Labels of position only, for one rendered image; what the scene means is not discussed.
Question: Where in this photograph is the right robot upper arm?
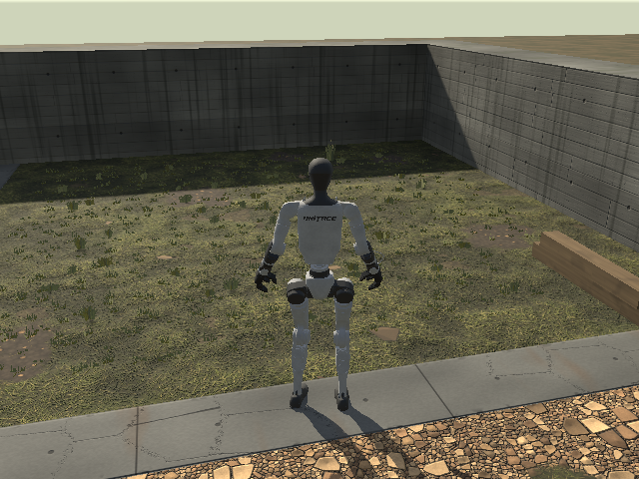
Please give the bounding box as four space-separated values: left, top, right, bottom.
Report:
341 202 370 255

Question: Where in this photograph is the robot right forearm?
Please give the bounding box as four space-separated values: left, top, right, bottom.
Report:
360 240 379 274

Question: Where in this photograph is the left robot hand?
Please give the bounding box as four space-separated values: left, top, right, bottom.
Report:
255 270 277 292

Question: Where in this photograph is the right robot hand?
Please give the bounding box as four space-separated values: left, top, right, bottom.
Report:
359 268 382 290

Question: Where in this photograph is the robot left thigh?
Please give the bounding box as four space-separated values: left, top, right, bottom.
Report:
287 278 311 346

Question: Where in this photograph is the robot left forearm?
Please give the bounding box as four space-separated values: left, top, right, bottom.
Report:
258 240 279 275

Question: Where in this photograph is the left robot upper arm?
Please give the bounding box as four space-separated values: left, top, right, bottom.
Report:
270 201 300 255

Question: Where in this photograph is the humanoid robot torso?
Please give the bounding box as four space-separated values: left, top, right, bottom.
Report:
297 197 343 299

